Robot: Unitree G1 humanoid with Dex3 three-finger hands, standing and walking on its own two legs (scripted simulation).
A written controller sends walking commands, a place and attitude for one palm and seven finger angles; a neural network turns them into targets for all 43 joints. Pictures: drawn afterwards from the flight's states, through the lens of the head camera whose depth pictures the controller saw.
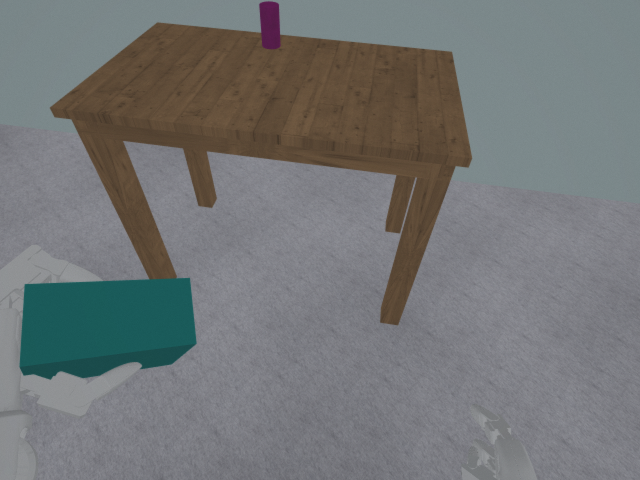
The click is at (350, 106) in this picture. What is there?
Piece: table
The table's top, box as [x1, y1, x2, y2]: [50, 22, 471, 167]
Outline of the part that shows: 50,107 54,116 72,119 467,167 471,159 452,54 449,51 288,35 280,35 280,46 278,48 266,49 261,45 261,35 258,32 157,22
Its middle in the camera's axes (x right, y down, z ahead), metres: -0.11 -0.44 +1.08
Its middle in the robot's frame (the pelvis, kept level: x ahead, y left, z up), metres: +1.10 +0.17 -0.02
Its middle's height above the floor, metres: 0.75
